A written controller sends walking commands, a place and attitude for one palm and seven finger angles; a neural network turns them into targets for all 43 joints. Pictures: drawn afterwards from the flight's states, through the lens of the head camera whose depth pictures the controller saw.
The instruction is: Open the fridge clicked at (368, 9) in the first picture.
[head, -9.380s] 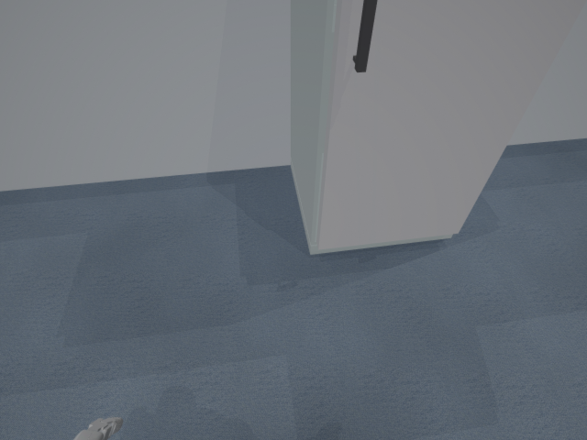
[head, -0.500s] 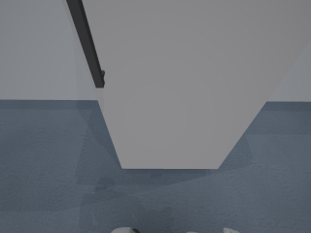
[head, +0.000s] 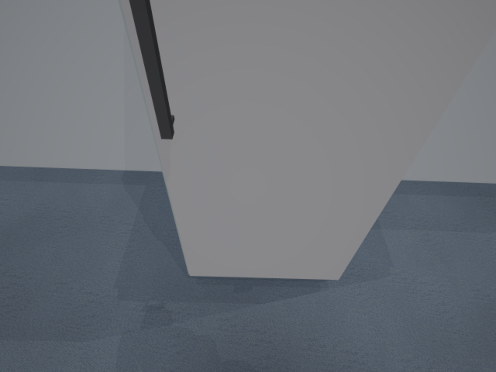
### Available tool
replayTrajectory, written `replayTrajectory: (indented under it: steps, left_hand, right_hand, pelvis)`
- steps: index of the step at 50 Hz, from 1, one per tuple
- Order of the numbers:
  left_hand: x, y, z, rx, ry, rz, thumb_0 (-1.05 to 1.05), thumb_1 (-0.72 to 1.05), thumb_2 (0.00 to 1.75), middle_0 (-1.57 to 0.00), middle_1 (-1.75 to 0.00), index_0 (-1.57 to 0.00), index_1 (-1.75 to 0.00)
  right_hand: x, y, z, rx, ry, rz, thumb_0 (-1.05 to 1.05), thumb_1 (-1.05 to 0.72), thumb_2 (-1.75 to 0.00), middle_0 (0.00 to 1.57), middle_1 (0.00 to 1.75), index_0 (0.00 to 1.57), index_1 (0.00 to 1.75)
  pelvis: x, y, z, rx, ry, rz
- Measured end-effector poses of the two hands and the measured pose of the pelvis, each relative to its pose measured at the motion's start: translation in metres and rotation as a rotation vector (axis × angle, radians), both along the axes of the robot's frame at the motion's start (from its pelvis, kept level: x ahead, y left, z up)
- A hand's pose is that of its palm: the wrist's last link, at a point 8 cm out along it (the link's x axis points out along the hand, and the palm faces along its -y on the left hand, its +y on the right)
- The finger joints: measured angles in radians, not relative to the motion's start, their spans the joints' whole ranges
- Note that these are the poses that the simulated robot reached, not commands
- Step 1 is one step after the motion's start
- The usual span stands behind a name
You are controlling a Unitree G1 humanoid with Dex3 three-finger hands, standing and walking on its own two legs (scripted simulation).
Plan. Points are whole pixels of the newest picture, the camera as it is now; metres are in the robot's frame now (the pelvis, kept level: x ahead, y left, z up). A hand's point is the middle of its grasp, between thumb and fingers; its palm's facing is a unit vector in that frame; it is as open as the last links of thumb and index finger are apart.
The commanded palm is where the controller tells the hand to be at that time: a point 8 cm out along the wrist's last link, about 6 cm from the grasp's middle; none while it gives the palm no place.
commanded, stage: come to a stop and stand still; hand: left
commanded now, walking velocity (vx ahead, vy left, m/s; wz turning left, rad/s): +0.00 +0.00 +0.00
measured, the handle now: (151, 37) +0.54 +0.21 +0.27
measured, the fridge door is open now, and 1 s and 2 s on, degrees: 0 0 0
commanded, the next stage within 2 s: look again from close up in 0.56 s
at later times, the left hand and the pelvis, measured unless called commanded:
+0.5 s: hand out of the picture -0.04 +0.17 -0.18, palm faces +0.01 -0.99 -0.17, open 7.4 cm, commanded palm none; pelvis -0.01 +0.02 +0.00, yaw -1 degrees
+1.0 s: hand out of the picture +0.04 +0.17 -0.16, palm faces -0.01 -0.97 -0.25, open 7.4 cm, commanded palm none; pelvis +0.01 -0.01 +0.00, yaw -1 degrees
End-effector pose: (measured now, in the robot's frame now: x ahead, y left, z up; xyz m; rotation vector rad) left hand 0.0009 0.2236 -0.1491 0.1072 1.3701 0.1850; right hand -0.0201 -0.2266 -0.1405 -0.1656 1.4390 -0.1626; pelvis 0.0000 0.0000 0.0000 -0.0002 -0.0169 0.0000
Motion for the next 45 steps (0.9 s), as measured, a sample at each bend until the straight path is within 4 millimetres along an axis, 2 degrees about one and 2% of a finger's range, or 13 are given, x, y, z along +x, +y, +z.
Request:
replayTrajectory:
  steps: [8,12,23,28,35,45]
  left_hand:
    - [-0.012,0.006,0.0,-0.016,0.028,-0.024,0.0,0.91,0.9,-0.2,-0.3,-0.2,-0.3]
    - [-0.019,0.006,0.001,-0.018,0.04,-0.028,0.0,0.91,0.9,-0.2,-0.3,-0.2,-0.3]
    - [-0.041,-0.001,0.002,-0.03,0.101,-0.024,0.0,0.91,0.9,-0.2,-0.3,-0.2,-0.3]
    - [-0.044,0.0,0.0,-0.014,0.096,-0.048,0.0,0.91,0.9,-0.2,-0.3,-0.2,-0.3]
    - [-0.03,0.009,0.01,0.038,0.061,-0.044,0.0,0.91,0.9,-0.2,-0.3,-0.2,-0.3]
    - [0.011,0.004,0.017,0.071,-0.01,-0.075,0.0,0.91,0.9,-0.2,-0.3,-0.2,-0.3]
  right_hand:
    - [-0.006,0.038,-0.004,0.054,-0.028,-0.022,0.0,-0.91,-0.9,0.2,0.29,0.2,0.3]
    - [-0.011,0.046,-0.005,0.067,-0.019,-0.027,0.01,-0.92,-0.9,0.2,0.3,0.2,0.3]
    - [-0.019,0.042,-0.004,0.059,-0.005,-0.047,0.0,-0.91,-0.9,0.2,0.3,0.2,0.3]
    - [-0.01,0.034,-0.009,0.058,-0.045,-0.012,0.0,-0.91,-0.9,0.2,0.3,0.2,0.3]
    - [0.012,0.028,-0.019,0.074,-0.103,0.009,0.01,-0.92,-0.9,0.2,0.29,0.2,0.3]
    - [0.026,0.007,-0.019,0.072,-0.115,0.011,0.01,-0.92,-0.9,0.2,0.29,0.2,0.3]
  pelvis:
    - [-0.006,0.013,0.002,0.0,-0.026,-0.01]
    - [-0.009,0.018,0.003,0.004,-0.023,-0.012]
    - [-0.009,0.018,0.003,0.007,-0.014,-0.016]
    - [-0.012,0.018,-0.003,0.002,0.0,-0.008]
    - [-0.003,0.015,-0.004,0.012,-0.001,-0.008]
    - [0.006,-0.001,-0.002,0.02,0.001,-0.018]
